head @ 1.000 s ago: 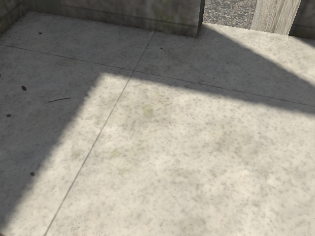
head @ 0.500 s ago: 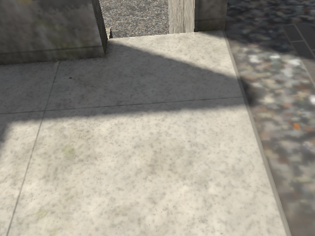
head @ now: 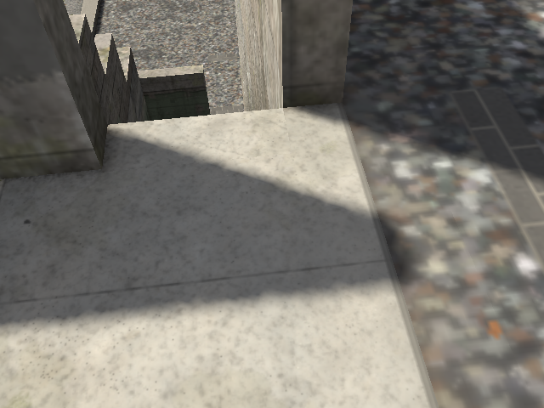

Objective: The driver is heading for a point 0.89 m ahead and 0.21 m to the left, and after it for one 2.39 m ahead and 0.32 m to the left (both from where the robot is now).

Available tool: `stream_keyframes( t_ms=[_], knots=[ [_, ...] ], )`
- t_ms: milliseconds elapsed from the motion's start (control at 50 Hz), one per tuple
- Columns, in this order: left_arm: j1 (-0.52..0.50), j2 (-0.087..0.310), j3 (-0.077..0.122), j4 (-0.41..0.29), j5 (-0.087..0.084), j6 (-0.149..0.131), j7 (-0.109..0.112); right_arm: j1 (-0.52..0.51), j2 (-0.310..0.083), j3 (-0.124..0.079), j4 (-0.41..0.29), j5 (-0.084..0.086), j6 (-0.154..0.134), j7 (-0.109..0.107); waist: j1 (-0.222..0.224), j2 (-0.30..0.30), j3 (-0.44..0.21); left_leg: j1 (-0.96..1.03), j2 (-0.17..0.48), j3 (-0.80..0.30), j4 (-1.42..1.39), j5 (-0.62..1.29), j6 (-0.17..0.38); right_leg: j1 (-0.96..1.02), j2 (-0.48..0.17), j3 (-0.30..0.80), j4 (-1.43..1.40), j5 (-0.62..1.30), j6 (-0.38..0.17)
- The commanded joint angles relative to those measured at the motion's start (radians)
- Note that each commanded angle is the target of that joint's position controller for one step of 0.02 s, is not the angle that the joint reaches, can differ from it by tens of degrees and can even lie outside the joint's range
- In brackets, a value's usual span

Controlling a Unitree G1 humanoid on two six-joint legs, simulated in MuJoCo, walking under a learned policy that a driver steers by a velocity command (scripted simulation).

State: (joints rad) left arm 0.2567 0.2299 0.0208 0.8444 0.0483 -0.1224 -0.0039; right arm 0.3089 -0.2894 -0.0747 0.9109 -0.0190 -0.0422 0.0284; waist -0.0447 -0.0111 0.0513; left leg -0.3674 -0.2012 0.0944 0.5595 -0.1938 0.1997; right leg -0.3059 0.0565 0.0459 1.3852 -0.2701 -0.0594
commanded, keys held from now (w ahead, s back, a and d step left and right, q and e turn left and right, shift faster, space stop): w+q+shift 0.74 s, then w+shift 0.02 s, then w+e+shift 0.24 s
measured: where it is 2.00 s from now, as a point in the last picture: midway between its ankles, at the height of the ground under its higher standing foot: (199, 180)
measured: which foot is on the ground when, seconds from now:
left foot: down 0.00-0.34, up 0.36-0.76, down 0.78-1.00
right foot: up 0.00-0.32, down 0.34-0.78, up 0.80-1.00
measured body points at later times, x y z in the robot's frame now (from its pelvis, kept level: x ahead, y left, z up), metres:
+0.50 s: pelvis +0.46 -0.01 +0.02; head +0.49 +0.01 +0.47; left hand +0.45 +0.29 -0.09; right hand +0.69 -0.24 -0.09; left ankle +0.35 +0.04 -0.61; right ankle +0.51 -0.13 -0.71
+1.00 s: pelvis +0.81 +0.22 +0.02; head +0.84 +0.25 +0.47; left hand +0.71 +0.45 -0.11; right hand +1.04 +0.08 -0.11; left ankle +0.79 +0.23 -0.71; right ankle +0.95 +0.12 -0.62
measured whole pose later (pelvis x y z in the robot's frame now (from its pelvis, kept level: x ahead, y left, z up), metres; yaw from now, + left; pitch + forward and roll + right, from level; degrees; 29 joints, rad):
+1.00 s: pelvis +0.81 +0.22 +0.02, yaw +42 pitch +0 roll +0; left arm 0.25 0.21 0.01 0.79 0.01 -0.04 -0.02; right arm 0.29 -0.25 -0.02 0.83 -0.02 -0.09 0.03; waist 0.02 -0.02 0.08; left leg -0.17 -0.12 0.11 0.41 -0.24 0.15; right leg -0.63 -0.08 0.06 1.19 -0.25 0.00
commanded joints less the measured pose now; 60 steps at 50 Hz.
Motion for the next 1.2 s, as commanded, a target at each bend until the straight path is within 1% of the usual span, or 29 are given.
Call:
stream_keyframes(
  t_ms=[20,80,120,220,280,300,320,340,360,380,420,480,600,680,720,760,780,800,820,840,880,940,1000,1020,1040,1060,1080,1140,1200],
  knots=[
    [-0.04,0.094,-0.003,-0.143,0.037,-0.006,-0.01,0.06,-0.053,-0.004,-0.027,0.006,-0.035,-0.013,0.079,-0.1,0.004,0.17,0.324,-0.645,-0.395,-0.16,0.144,-0.363,-0.118,0.074,-0.026,0.011,0.029],
    [-0.149,0.076,-0.025,-0.211,0.04,0.03,-0.014,0.089,-0.088,-0.006,-0.036,0.021,-0.064,-0.011,0.082,-0.067,0.076,-0.015,0.251,-0.525,-0.443,-0.036,0.136,-0.352,-0.16,0.001,-0.232,0.047,0.08],
    [-0.301,0.071,-0.038,-0.274,0.019,0.026,-0.026,0.136,-0.095,-0.01,-0.042,0.022,-0.068,-0.014,0.03,-0.034,0.11,-0.07,0.211,-0.473,-0.462,0.151,0.098,-0.296,-0.145,-0.051,-0.455,0.208,0.103],
    [-0.43,0.058,-0.051,-0.329,-0.009,0.024,-0.026,0.26,-0.123,-0.026,-0.027,0.031,-0.053,-0.015,-0.079,0.071,0.013,0.21,0.198,-0.459,-0.334,0.619,-0.001,-0.223,-0.046,-0.087,-0.76,0.39,0.078],
    [-0.325,0.124,-0.025,-0.317,-0.017,0.016,-0.002,0.208,-0.159,-0.036,-0.047,0.025,-0.054,-0.027,-0.009,0.102,-0.101,0.286,0.212,-0.483,-0.124,0.842,-0.048,0.04,0.003,-0.049,-0.896,0.305,0.053],
    [-0.184,0.176,-0.002,-0.285,-0.024,0.01,0.011,0.157,-0.202,-0.045,-0.062,0.022,-0.059,-0.025,0.078,0.111,-0.18,0.276,0.212,-0.494,0.043,0.844,-0.06,0.194,-0.013,-0.019,-0.911,0.255,0.043],
    [0.024,0.233,0.025,-0.231,-0.022,0.006,0.029,0.082,-0.217,-0.052,-0.086,0.019,-0.067,-0.018,0.191,0.098,-0.275,0.17,0.179,-0.479,0.254,0.724,-0.066,0.423,-0.079,0.023,-0.888,0.178,0.028],
    [0.24,0.298,0.052,-0.192,0.009,0.007,0.052,0.06,-0.091,-0.021,-0.119,0.015,-0.077,-0.017,0.245,-0.039,-0.405,0.008,0.137,-0.397,0.565,0.195,-0.052,0.661,-0.304,0.209,-0.855,-0.118,0.001],
    [0.176,0.349,0.066,-0.195,0.035,0.011,0.04,0.203,0.009,0.014,-0.179,0.085,-0.066,-0.023,0.118,-0.384,-0.573,-0.283,0.065,-0.275,0.845,-0.327,-0.091,0.869,-0.594,0.772,-1.0,-0.243,-0.13],
    [0.086,0.247,0.069,-0.214,0.023,0.024,0.026,0.136,-0.084,0.01,-0.15,0.051,-0.042,-0.037,0.128,-0.204,-0.445,-0.395,0.173,-0.23,0.873,-0.199,-0.073,0.73,-0.512,0.759,-1.068,-0.463,-0.128],
    [0.025,0.125,0.04,-0.184,0.016,0.023,0.016,-0.009,-0.095,-0.001,-0.161,0.012,-0.021,-0.014,0.12,-0.006,-0.184,-0.389,0.228,-0.193,0.793,-0.085,-0.088,0.446,-0.419,0.448,-1.107,-0.189,-0.09],
    [0.104,0.084,0.03,-0.084,-0.009,0.002,0.008,-0.081,-0.013,0.016,-0.219,-0.016,0.017,0.024,0.07,-0.062,-0.068,-0.397,0.296,-0.177,0.762,-0.086,-0.09,0.283,-0.352,0.198,-1.159,0.032,-0.047],
    [0.057,0.12,0.034,-0.041,-0.024,-0.029,-0.007,-0.268,-0.025,0.043,-0.351,-0.012,0.035,0.059,0.006,-0.068,0.046,-0.402,0.31,-0.09,0.54,0.177,-0.088,0.146,-0.283,-0.183,-1.261,0.39,0.014],
    [0.159,0.195,0.044,-0.007,-0.021,-0.024,0.007,-0.383,-0.04,0.053,-0.369,-0.014,0.029,0.08,0.038,-0.025,0.082,-0.223,0.206,0.095,0.252,0.229,-0.028,0.234,-0.248,-0.329,-1.227,0.883,0.06],
    [0.188,0.257,0.058,-0.011,-0.019,0.0,0.027,-0.301,-0.072,0.043,-0.341,-0.012,0.024,0.07,-0.02,-0.087,0.004,-0.103,0.133,0.128,0.217,0.144,0.001,0.335,-0.279,-0.333,-1.043,1.273,0.071],
    [0.12,0.292,0.067,-0.04,-0.016,0.029,0.039,0.033,-0.129,0.011,-0.239,-0.025,0.008,0.05,-0.183,-0.108,-0.159,0.279,0.09,0.041,0.124,0.132,0.052,0.243,-0.321,-0.281,-0.586,1.347,0.055],
    [0.125,0.263,0.062,-0.037,-0.014,0.034,0.028,0.146,-0.158,-0.012,-0.18,-0.027,0.003,0.022,-0.206,-0.05,-0.207,0.532,0.136,-0.082,0.027,0.17,0.074,0.056,-0.239,-0.289,-0.283,0.798,0.05],
    [0.192,0.124,0.035,-0.085,-0.005,0.035,0.016,0.052,-0.257,-0.033,-0.197,-0.028,0.004,0.003,-0.042,0.209,-0.2,0.678,0.376,-0.396,0.078,0.496,0.051,-0.238,-0.08,-0.275,0.089,-0.253,0.059],
    [0.287,0.147,0.026,-0.141,-0.053,0.037,0.021,0.071,-0.298,-0.047,-0.248,-0.032,0.011,-0.002,-0.026,0.149,-0.505,0.903,0.591,-0.77,-0.034,0.471,0.222,-0.389,-0.083,-0.048,0.277,-0.25,0.051],
    [0.162,0.183,0.028,-0.134,-0.054,0.031,0.025,0.077,-0.239,-0.044,-0.241,-0.021,0.015,-0.013,-0.068,0.004,-0.42,0.783,0.547,-0.75,-0.155,0.3,0.183,-0.441,-0.108,-0.016,0.241,-0.108,0.05],
    [0.113,0.125,0.007,-0.116,-0.049,0.04,0.018,-0.04,-0.131,-0.001,-0.196,-0.016,-0.014,-0.019,0.043,-0.078,-0.107,0.375,0.502,-0.507,-0.225,0.572,0.119,-0.378,-0.15,-0.015,0.097,-0.057,0.061],
    [0.245,0.103,0.012,-0.029,-0.039,0.09,-0.008,-0.062,-0.082,0.021,-0.152,0.003,-0.061,-0.003,0.132,-0.049,-0.058,0.105,0.445,-0.248,-0.298,0.741,0.026,-0.162,-0.162,0.034,-0.119,-0.043,0.07],
    [0.161,0.08,0.019,-0.028,-0.049,0.1,-0.037,-0.043,-0.108,0.007,-0.137,0.004,-0.09,0.001,0.102,-0.008,-0.04,0.188,0.415,-0.11,-0.33,0.833,-0.067,-0.265,-0.148,0.007,-0.251,0.126,0.05],
    [0.065,0.093,0.043,-0.072,-0.124,0.074,-0.011,-0.116,-0.092,0.002,-0.172,0.033,-0.092,-0.027,0.067,0.031,-0.091,0.278,0.417,-0.109,-0.328,0.791,-0.093,-0.342,-0.145,0.093,-0.239,0.172,0.045],
    [0.028,0.106,0.046,-0.101,-0.132,0.065,-0.004,-0.161,-0.109,0.005,-0.197,0.048,-0.075,-0.051,0.079,0.021,-0.066,0.296,0.432,-0.084,-0.308,0.831,-0.106,-0.405,-0.116,0.083,-0.265,0.186,0.058],
    [0.055,0.131,0.061,-0.106,-0.091,0.076,-0.028,-0.147,-0.143,0.003,-0.209,0.076,-0.05,-0.094,0.086,0.023,0.028,0.305,0.461,-0.112,-0.208,1.03,-0.143,-0.49,-0.046,0.078,-0.27,0.078,0.08],
    [0.068,0.12,0.061,-0.128,-0.07,0.084,-0.051,-0.121,-0.161,0.002,-0.211,0.071,-0.022,-0.122,0.093,0.049,-0.013,0.338,0.455,-0.071,-0.182,1.0,-0.164,-0.52,-0.051,0.059,-0.303,0.11,0.087],
    [0.017,0.098,0.047,-0.173,-0.06,0.106,-0.098,-0.211,-0.186,-0.003,-0.271,0.061,0.008,-0.147,0.103,0.083,-0.078,0.231,0.365,0.096,-0.169,0.8,-0.158,-0.301,-0.062,-0.094,-0.504,0.354,0.094],
    [0.124,0.108,0.055,-0.165,-0.052,0.131,-0.105,-0.245,-0.21,-0.008,-0.275,0.068,-0.005,-0.174,0.161,0.148,-0.128,0.211,0.406,0.116,-0.055,1.067,-0.153,-0.053,-0.02,-0.184,-0.627,0.31,0.096]
  ],
)
Keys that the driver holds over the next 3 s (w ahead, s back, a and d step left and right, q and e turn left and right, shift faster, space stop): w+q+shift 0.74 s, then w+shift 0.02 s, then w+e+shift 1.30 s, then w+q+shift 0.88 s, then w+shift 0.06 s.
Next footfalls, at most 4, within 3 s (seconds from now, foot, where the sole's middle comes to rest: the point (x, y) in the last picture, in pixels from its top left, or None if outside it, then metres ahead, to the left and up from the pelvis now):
0.34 right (331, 371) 0.55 -0.12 -0.75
0.78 left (183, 285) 0.81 0.26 -0.75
1.28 right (169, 191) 1.16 0.33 -0.75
1.48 left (133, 213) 1.08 0.43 -0.75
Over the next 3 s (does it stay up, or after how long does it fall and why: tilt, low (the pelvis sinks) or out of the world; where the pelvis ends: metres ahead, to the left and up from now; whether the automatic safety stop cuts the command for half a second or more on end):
stays up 1.24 0.11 0.00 its command is cut before an obstacle after 0.7 s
